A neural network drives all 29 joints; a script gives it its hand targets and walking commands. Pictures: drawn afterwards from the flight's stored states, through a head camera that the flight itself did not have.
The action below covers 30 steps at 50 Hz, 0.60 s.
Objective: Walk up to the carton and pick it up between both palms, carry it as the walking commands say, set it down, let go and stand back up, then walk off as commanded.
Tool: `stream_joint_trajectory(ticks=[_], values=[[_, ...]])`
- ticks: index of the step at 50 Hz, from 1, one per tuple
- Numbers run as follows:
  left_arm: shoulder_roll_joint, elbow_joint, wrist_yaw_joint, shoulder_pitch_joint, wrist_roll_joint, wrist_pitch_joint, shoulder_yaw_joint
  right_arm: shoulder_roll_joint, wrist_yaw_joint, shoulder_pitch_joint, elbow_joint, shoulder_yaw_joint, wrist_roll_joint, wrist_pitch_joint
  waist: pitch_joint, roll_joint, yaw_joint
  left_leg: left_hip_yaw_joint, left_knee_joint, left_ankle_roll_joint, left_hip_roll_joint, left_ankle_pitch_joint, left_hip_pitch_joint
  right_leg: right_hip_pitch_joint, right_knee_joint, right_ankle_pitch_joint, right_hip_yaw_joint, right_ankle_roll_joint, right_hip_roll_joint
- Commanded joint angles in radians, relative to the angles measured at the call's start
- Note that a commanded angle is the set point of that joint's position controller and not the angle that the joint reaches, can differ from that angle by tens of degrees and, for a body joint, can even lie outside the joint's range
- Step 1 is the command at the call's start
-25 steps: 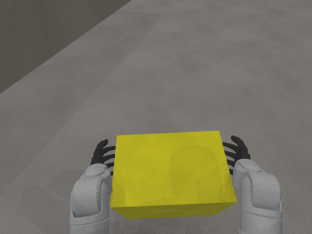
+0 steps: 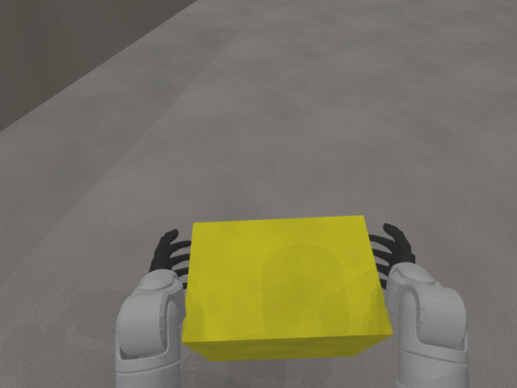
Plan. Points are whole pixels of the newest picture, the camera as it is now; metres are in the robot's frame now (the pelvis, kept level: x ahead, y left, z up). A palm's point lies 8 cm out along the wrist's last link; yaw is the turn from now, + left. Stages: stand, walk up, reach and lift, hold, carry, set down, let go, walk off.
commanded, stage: carry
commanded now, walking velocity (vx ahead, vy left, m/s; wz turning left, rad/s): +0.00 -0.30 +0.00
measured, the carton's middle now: (280, 295) +0.29 +0.00 -0.01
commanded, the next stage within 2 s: none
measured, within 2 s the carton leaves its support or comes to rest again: neither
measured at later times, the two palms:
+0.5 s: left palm (244, 321) +0.21 +0.05 +0.08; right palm (506, 328) +0.20 -0.28 +0.07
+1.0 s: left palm (343, 350) +0.17 -0.07 +0.09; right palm out of the picture +0.16 -0.40 +0.07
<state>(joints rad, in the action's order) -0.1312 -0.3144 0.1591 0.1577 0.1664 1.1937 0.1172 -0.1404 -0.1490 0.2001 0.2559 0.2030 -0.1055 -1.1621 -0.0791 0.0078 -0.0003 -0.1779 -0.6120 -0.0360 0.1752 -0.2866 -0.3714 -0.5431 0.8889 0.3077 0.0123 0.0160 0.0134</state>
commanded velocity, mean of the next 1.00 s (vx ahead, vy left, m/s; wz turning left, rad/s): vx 0.00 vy -0.30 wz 0.00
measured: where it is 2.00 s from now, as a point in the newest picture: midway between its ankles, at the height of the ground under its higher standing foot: outside the picture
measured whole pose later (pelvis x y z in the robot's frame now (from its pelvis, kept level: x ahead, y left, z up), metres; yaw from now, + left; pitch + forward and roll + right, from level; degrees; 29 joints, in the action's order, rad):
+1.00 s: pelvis -0.11 -0.21 +0.00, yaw -2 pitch +4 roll +2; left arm -0.14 -0.33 0.15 0.17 0.16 1.17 0.12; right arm -0.14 -0.15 0.20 0.31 0.20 -0.10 -1.16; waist -0.05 -0.01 0.02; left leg -0.14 -1.05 -0.09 0.09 -0.56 -0.50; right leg -0.48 0.53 0.14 -0.06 0.10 0.03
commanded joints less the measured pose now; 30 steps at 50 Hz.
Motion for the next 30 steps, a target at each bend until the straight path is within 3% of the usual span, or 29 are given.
stream_joint_trajectory(ticks=[1,3,4,5,6,7,8,9,11,13,14,15,17,19,21,23,24,25,26,27,28,29,30], values=[[-0.956,-0.129,-0.353,0.571,-0.528,-0.017,-0.737,-0.953,0.377,0.466,0.073,-0.77,0.444,-0.026,-0.33,-0.31,0.016,0.192,0.133,0.117,0.243,0.577,0.272,0.062,-0.278,0.065,-0.052,-0.018,-0.044],[-0.977,-0.131,-0.357,0.528,-0.537,-0.021,-0.739,-0.958,0.369,0.476,0.125,-0.785,0.447,-0.017,-0.379,-0.271,0.01,0.143,0.043,0.06,0.203,0.482,0.241,0.206,-0.499,-0.091,-0.1,0.004,-0.017],[-0.963,-0.138,-0.358,0.522,-0.537,-0.024,-0.735,-0.956,0.369,0.46,0.123,-0.79,0.442,-0.016,-0.403,-0.189,0.012,0.112,-0.03,0.027,0.153,0.359,0.17,0.318,-0.562,-0.154,-0.056,0.016,-0.048],[-0.965,-0.148,-0.358,0.536,-0.533,-0.03,-0.734,-0.955,0.371,0.466,0.127,-0.795,0.442,-0.014,-0.421,0.025,0.015,0.072,-0.136,-0.014,0.08,-0.02,0.021,0.392,-0.61,-0.272,0.154,0.054,-0.201],[-0.945,-0.143,-0.363,0.496,-0.527,-0.034,-0.712,-0.957,0.366,0.478,0.134,-0.806,0.461,-0.019,-0.402,0.321,0.003,-0.006,-0.348,-0.042,-0.085,-0.357,-0.195,0.457,-0.552,-0.453,0.323,0.117,-0.299],[-0.968,-0.163,-0.366,0.532,-0.533,-0.036,-0.726,-0.98,0.364,0.525,0.171,-0.826,0.476,-0.011,-0.39,0.266,0.005,0.063,-0.463,-0.014,-0.11,-0.409,-0.239,0.481,-0.488,-0.548,0.266,0.171,-0.257],[-0.963,-0.164,-0.37,0.523,-0.527,-0.033,-0.716,-0.978,0.364,0.514,0.166,-0.828,0.478,-0.01,-0.384,0.201,0.002,0.087,-0.539,-0.001,-0.111,-0.385,-0.257,0.498,-0.446,-0.647,0.2,0.199,-0.235],[-0.959,-0.137,-0.369,0.5,-0.513,-0.029,-0.705,-0.982,0.364,0.477,0.123,-0.815,0.477,-0.016,-0.386,0.158,0.005,0.101,-0.557,-0.001,-0.106,-0.344,-0.265,0.503,-0.429,-0.677,0.155,0.195,-0.209],[-0.955,-0.125,-0.366,0.479,-0.501,-0.026,-0.687,-0.956,0.362,0.488,0.13,-0.818,0.475,-0.022,-0.348,0.157,-0.001,0.092,-0.568,-0.009,-0.114,-0.284,-0.26,0.459,-0.455,-0.575,0.15,0.19,-0.184],[-0.941,-0.11,-0.371,0.456,-0.494,-0.025,-0.675,-0.946,0.356,0.513,0.133,-0.827,0.474,-0.025,-0.325,0.185,-0.004,0.096,-0.53,0.0,-0.126,-0.242,-0.231,0.406,-0.539,-0.277,0.19,0.168,-0.181],[-0.942,-0.105,-0.372,0.473,-0.495,-0.022,-0.672,-0.938,0.357,0.501,0.11,-0.816,0.467,-0.03,-0.331,0.154,-0.009,0.097,-0.482,0.004,-0.123,-0.244,-0.221,0.411,-0.552,-0.206,0.192,0.196,-0.187],[-0.937,-0.111,-0.371,0.465,-0.493,-0.023,-0.677,-0.937,0.356,0.516,0.124,-0.818,0.469,-0.029,-0.332,0.168,-0.009,0.093,-0.452,0.004,-0.128,-0.237,-0.214,0.407,-0.571,-0.163,0.205,0.189,-0.188],[-0.936,-0.098,-0.369,0.45,-0.489,-0.017,-0.683,-0.931,0.359,0.502,0.114,-0.814,0.473,-0.034,-0.319,0.147,-0.014,0.09,-0.394,0.014,-0.129,-0.255,-0.164,0.346,-0.598,-0.059,0.226,0.225,-0.203],[-0.941,-0.113,-0.364,0.481,-0.491,-0.016,-0.692,-0.943,0.368,0.495,0.089,-0.804,0.476,-0.038,-0.306,0.138,-0.013,0.085,-0.328,0.022,-0.128,-0.262,-0.119,0.31,-0.606,-0.078,0.227,0.234,-0.206],[-0.944,-0.11,-0.363,0.489,-0.493,-0.014,-0.7,-0.949,0.374,0.506,0.09,-0.805,0.476,-0.036,-0.311,0.184,-0.01,0.063,-0.217,0.035,-0.138,-0.252,-0.019,0.266,-0.64,-0.03,0.183,0.19,-0.172],[-0.948,-0.084,-0.359,0.463,-0.482,-0.009,-0.684,-0.942,0.375,0.5,0.079,-0.794,0.467,-0.039,-0.325,0.205,-0.009,0.002,0.013,0.053,-0.157,-0.2,0.104,0.273,-0.654,-0.13,0.126,0.127,-0.128],[-0.952,-0.088,-0.36,0.477,-0.483,-0.011,-0.695,-0.941,0.377,0.507,0.086,-0.794,0.456,-0.037,-0.343,0.181,0.001,-0.006,0.16,0.067,-0.135,-0.13,0.198,0.244,-0.635,-0.109,0.075,0.068,-0.094],[-0.954,-0.084,-0.358,0.506,-0.48,-0.011,-0.69,-0.955,0.381,0.508,0.069,-0.789,0.454,-0.037,-0.338,0.092,0.018,0.101,0.292,0.097,-0.037,-0.062,0.379,0.09,-0.54,-0.055,0.023,-0.006,-0.048],[-0.96,-0.075,-0.362,0.515,-0.468,-0.011,-0.696,-0.963,0.386,0.51,0.069,-0.794,0.455,-0.036,-0.308,-0.186,0.021,0.478,0.337,0.159,0.247,-0.151,0.388,-0.053,-0.259,0.03,0.028,-0.007,-0.02],[-0.944,-0.075,-0.37,0.55,-0.461,-0.01,-0.683,-0.954,0.394,0.503,0.054,-0.796,0.452,-0.03,-0.171,-0.273,0.031,0.683,0.458,0.303,0.504,-0.035,0.194,-0.178,0.048,0.161,0.008,-0.049,0.001],[-0.941,-0.074,-0.37,0.57,-0.461,-0.013,-0.678,-0.966,0.397,0.493,0.039,-0.794,0.441,-0.038,-0.105,-0.106,0.034,0.57,0.411,0.286,0.449,0.01,0.118,-0.152,0.224,0.107,0.122,-0.044,-0.061],[-0.955,-0.035,-0.373,0.548,-0.456,-0.016,-0.673,-0.974,0.398,0.52,0.057,-0.794,0.444,-0.035,-0.1,-0.021,0.028,0.47,0.356,0.233,0.356,0.067,0.109,-0.15,0.257,0.065,0.124,-0.044,-0.053],[-0.969,-0.019,-0.376,0.558,-0.464,-0.016,-0.672,-0.989,0.399,0.563,0.074,-0.804,0.454,-0.032,-0.096,-0.017,0.016,0.376,0.307,0.197,0.291,0.132,0.111,-0.13,0.269,0.023,0.107,-0.052,-0.064]])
